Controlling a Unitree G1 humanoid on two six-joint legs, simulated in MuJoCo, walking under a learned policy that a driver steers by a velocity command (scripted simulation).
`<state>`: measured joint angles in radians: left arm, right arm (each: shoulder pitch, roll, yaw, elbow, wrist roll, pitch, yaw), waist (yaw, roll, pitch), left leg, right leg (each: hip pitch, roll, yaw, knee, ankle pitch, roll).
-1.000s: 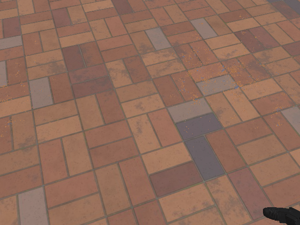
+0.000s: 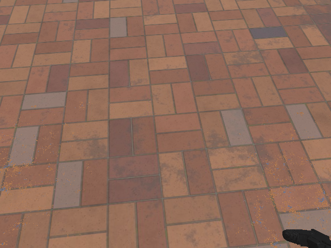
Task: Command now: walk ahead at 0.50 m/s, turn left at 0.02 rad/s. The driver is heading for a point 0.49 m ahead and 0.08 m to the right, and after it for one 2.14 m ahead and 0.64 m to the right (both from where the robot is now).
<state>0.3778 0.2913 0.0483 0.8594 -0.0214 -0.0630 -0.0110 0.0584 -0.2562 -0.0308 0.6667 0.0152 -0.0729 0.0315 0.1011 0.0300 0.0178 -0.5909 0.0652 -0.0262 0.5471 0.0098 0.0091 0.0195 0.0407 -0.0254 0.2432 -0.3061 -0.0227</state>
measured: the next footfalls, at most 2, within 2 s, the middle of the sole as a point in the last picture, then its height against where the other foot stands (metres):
left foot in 0.06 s outside the picture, level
right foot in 0.62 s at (220, 245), level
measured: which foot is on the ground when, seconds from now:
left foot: up 0.00-0.04, down 0.06-0.64, up 0.66-1.00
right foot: down 0.00-0.08, up 0.10-0.60, down 0.62-1.00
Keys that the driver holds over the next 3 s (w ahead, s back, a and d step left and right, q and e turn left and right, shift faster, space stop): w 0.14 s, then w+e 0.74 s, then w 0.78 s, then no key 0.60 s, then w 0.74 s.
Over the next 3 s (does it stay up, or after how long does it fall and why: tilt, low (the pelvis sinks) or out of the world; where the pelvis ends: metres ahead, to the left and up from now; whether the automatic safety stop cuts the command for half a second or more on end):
stays up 1.26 -0.37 0.01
